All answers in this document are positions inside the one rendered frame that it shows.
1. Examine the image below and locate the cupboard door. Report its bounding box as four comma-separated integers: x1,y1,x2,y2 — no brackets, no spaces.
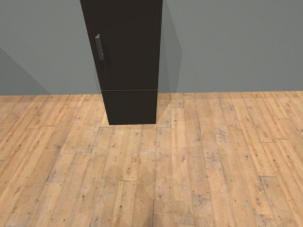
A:
83,0,159,90

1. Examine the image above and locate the handle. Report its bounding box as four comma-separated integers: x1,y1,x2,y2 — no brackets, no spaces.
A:
95,34,104,61

